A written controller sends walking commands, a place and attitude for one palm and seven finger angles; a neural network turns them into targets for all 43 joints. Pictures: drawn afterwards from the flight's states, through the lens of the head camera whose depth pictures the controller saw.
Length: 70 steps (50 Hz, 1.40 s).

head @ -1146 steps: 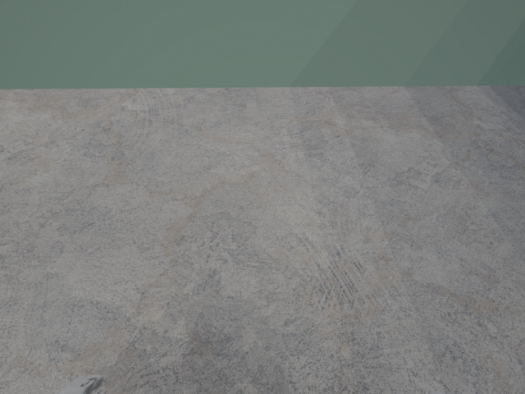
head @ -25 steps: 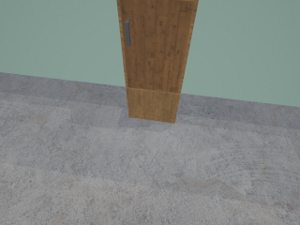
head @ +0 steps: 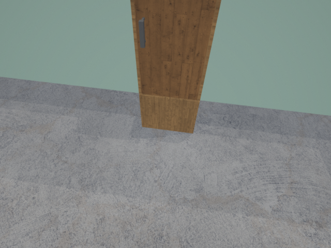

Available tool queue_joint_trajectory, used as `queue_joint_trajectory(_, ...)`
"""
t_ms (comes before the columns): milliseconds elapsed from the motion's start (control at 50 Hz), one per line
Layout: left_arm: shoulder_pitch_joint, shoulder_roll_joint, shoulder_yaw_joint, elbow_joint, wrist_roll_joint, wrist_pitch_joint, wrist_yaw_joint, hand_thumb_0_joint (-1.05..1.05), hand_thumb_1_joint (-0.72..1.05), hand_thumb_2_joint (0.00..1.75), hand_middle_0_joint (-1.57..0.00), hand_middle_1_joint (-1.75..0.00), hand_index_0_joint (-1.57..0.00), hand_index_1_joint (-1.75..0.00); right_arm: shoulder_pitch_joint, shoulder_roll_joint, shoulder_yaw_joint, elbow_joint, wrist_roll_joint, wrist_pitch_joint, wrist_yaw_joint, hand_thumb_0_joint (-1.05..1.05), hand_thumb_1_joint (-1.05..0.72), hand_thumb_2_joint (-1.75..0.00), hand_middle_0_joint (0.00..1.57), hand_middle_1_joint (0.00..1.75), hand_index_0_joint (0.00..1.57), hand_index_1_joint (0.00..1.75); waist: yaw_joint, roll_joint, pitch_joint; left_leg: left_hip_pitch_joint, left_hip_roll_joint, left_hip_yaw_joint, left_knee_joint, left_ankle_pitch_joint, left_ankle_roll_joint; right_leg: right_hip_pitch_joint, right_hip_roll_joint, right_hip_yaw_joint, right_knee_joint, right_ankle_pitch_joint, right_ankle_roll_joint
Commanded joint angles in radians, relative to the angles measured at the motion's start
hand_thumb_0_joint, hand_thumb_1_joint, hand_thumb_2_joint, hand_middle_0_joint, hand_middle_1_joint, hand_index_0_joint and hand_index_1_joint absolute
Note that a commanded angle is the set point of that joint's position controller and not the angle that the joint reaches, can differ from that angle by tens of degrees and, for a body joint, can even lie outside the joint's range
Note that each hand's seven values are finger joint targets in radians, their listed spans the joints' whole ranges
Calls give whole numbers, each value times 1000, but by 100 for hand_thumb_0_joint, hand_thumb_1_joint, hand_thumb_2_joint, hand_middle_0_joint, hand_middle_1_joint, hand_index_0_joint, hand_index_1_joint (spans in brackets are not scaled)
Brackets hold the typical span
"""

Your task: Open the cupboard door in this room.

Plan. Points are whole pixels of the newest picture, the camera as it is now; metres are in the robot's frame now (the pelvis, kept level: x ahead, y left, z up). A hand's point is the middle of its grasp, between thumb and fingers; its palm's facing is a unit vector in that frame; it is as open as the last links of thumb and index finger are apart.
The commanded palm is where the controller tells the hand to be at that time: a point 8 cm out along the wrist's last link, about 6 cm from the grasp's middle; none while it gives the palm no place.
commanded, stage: walk to a spot facing it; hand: left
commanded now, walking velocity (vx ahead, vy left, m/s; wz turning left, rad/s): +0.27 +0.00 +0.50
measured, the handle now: (143, 32) +1.05 +0.17 +0.02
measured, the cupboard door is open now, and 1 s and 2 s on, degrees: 0 0 0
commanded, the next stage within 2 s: turn to face it in 0.32 s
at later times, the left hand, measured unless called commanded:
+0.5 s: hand out of the picture +0.11 +0.24 -0.18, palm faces +0.14 -0.98 -0.17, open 7.4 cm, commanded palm none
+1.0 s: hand (97, 206) +0.26 +0.23 -0.17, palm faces +0.07 -0.97 -0.25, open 7.3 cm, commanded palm none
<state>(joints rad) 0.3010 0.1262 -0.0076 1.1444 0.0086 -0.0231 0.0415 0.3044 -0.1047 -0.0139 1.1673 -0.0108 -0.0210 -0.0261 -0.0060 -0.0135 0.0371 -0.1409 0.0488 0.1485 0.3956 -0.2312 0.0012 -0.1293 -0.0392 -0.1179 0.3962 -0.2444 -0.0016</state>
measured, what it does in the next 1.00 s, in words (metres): walks ahead: right foot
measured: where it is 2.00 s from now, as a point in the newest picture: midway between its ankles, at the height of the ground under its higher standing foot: (165, 213)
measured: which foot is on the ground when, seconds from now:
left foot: down 0.00-0.74, up 0.76-1.00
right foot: down 0.00-0.28, up 0.30-0.70, down 0.72-1.00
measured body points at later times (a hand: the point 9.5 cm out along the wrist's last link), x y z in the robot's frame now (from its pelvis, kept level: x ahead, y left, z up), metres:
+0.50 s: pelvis +0.10 +0.06 +0.00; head +0.13 +0.08 +0.45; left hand +0.10 +0.30 -0.17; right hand +0.08 -0.16 -0.15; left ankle +0.01 +0.12 -0.74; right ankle +0.11 -0.07 -0.66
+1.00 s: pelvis +0.22 +0.03 -0.01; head +0.26 +0.02 +0.44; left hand +0.26 +0.28 -0.15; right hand +0.32 -0.20 -0.16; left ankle +0.21 +0.20 -0.69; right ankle +0.29 -0.02 -0.74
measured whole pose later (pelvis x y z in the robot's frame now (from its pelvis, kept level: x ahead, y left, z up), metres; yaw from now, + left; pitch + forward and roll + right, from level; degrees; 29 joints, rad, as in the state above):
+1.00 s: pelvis +0.22 +0.03 -0.01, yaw +0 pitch +0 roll +1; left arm 0.20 0.17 0.05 1.03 0.02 0.00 0.01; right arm 0.12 -0.20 -0.05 1.00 -0.02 0.01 -0.02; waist 0.03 0.02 0.09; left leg -0.43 0.07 0.00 0.96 -0.41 -0.05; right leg -0.32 0.05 -0.07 0.47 -0.15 -0.10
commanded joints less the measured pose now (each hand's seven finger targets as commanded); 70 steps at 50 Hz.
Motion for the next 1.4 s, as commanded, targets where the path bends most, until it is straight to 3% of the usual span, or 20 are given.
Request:
queue_joint_trajectory(0, 73, 106, 32, -29, 4, 1, -4, 0, 90, 90, -20, -30, -20, -30, 73, -96, -18, -32, -6, 6, 2, 0, -90, -90, 20, 30, 20, 30, 4, 13, 73, -90, 66, -111, -43, -133, 19, -90, -109, 75, -53, -153, -12)
queue_joint_trajectory(80, 83, 138, 58, -53, 14, 9, -17, 0, 90, 90, -20, -30, -20, -30, 50, -102, -31, -87, -11, 14, 10, 0, -90, -90, 20, 30, 20, 30, 21, -62, 126, -268, 25, -101, 77, -284, 24, -89, -167, 118, -83, -378, -41)
queue_joint_trajectory(160, 135, 181, 83, -51, 17, -11, -11, 0, 90, 90, -20, -30, -20, -30, -20, -95, -39, -158, -9, 9, 27, 0, -90, -90, 20, 30, 20, 30, 45, -129, 130, -397, 43, -49, 385, -256, 12, -23, -368, 290, -206, -391, -146)
queue_joint_trajectory(220, 36, 176, 85, -75, 16, -17, -19, 0, 90, 90, -20, -30, -20, -30, 110, -83, -36, -129, -5, -11, 36, 0, -90, -90, 20, 30, 20, 30, -45, -12, 57, -95, 35, -45, 108, -144, 19, -154, -272, 52, 27, -201, -73)
queue_joint_trajectory(260, -46, 80, 62, -142, 7, -15, -39, 0, 90, 90, -20, -30, -20, -30, 343, -237, -74, -57, -21, -24, 17, 0, -90, -90, 20, 30, 20, 30, -125, 420, 33, 190, 308, -570, -176, -118, 145, -532, -10, -108, 576, -328, 37)
queue_joint_trajectory(280, -117, 93, 57, -165, 18, -12, -30, 0, 90, 90, -20, -30, -20, -30, 370, -224, -67, -36, -20, -20, 2, 0, -90, -90, 20, 30, 20, 30, -130, 319, 83, 165, 354, -617, -195, -16, 174, -601, -36, 13, 718, -331, 14)
queue_joint_trajectory(320, -117, 85, 56, -139, 16, -20, -38, 0, 90, 90, -20, -30, -20, -30, 263, -171, -47, -62, -15, -31, -6, 0, -90, -90, 20, 30, 20, 30, -71, 133, 104, 122, 322, -488, -165, 171, 194, -605, -94, 74, 789, -190, 10)
queue_joint_trajectory(440, -66, 72, 53, -103, 15, 3, -43, 0, 90, 90, -20, -30, -20, -30, 217, -142, -32, -54, -3, -60, -18, 0, -90, -90, 20, 30, 20, 30, -8, 105, 13, 212, 198, -170, -106, 773, 97, -554, -50, 43, 765, -41, 35)
queue_joint_trajectory(560, -170, 57, 48, -156, 10, 12, -41, 0, 90, 90, -20, -30, -20, -30, 181, -129, -37, -50, -11, -45, -22, 0, -90, -90, 20, 30, 20, 30, -11, 144, 78, 167, 173, -50, -81, 834, 78, -449, -11, 5, 430, 56, 10)
queue_joint_trajectory(640, -41, 93, 64, -144, 16, 8, -35, 0, 90, 90, -20, -30, -20, -30, 116, -182, -59, -67, -2, -28, -26, 0, -90, -90, 20, 30, 20, 30, 50, 133, 16, 159, 219, -45, 99, 917, 82, -205, 30, -1, 254, 96, -27)
queue_joint_trajectory(680, 137, 153, 80, -102, 21, -6, -28, 0, 90, 90, -20, -30, -20, -30, 79, -188, -65, -82, 9, -22, -23, 0, -90, -90, 20, 30, 20, 30, 133, 56, -49, 65, 166, -22, 372, 723, 36, 27, -14, 36, 101, 359, -49)
queue_joint_trajectory(720, 211, 265, 98, -77, 0, -24, -15, 0, 90, 90, -20, -30, -20, -30, 129, -110, -56, -108, 28, -9, -14, 0, -90, -90, 20, 30, 20, 30, 96, -185, -187, -217, -65, -79, 900, -386, -25, 194, -396, 516, 22, 1025, -285)
queue_joint_trajectory(780, -63, 193, 88, -168, 2, -4, 1, 0, 90, 90, -20, -30, -20, -30, 36, -117, -49, -126, 4, 23, -4, 0, -90, -90, 20, 30, 20, 30, 22, -1, -60, -261, 35, -191, 878, -251, -20, -89, -290, 430, -96, 378, -250)
queue_joint_trajectory(880, -80, 190, 87, -172, 14, -4, -13, 0, 90, 90, -20, -30, -20, -30, 21, -115, -42, -143, -8, 47, 4, 0, -90, -90, 20, 30, 20, 30, -2, -61, -99, -228, 32, -145, 643, -176, -46, -137, -184, 316, -116, 284, -177)
queue_joint_trajectory(1080, -29, 232, 100, -172, 19, 13, -30, 0, 90, 90, -20, -30, -20, -30, -127, -153, -36, -214, -2, 27, 8, 0, -90, -90, 20, 30, 20, 30, 42, -107, -55, -199, 0, -126, 355, -186, -46, -108, -172, 398, -159, 22, -182)
queue_joint_trajectory(1160, -69, 218, 97, -165, 6, 11, -33, 0, 90, 90, -20, -30, -20, -30, -4, -151, -34, -175, -2, -4, 9, 0, -90, -90, 20, 30, 20, 30, -13, -72, -60, 72, -5, -104, 17, -74, -33, -250, -115, 366, -126, -243, -122)
queue_joint_trajectory(1200, -55, 131, 79, -193, -3, 10, -49, 0, 90, 90, -20, -30, -20, -30, 88, -275, -59, -161, -22, -15, 2, 0, -90, -90, 20, 30, 20, 30, -50, 300, -16, 188, 285, -481, -217, -391, 82, -505, 68, 165, 230, -288, -34)
queue_joint_trajectory(1220, -98, 143, 84, -218, 6, 5, -53, 0, 90, 90, -20, -30, -20, -30, 72, -312, -66, -179, -21, -5, 0, 0, -90, -90, 20, 30, 20, 30, -54, 305, 66, 68, 407, -598, -299, -460, 159, -549, 51, 110, 399, -270, -16)
queue_joint_trajectory(1280, -76, 152, 97, -177, 22, 10, -67, 0, 90, 90, -20, -30, -20, -30, -10, -229, -45, -189, -18, -19, 1, 0, -90, -90, 20, 30, 20, 30, 12, 155, 114, -43, 287, -411, -290, -300, 126, -512, 3, 142, 639, -122, -5)
queue_joint_trajectory(1380, -96, 112, 80, -165, 18, 8, -71, 0, 90, 90, -20, -30, -20, -30, 130, -182, -38, -133, -10, -49, -5, 0, -90, -90, 20, 30, 20, 30, -9, 130, 59, 94, 242, -243, -232, 94, 129, -565, -38, 108, 699, -11, 28)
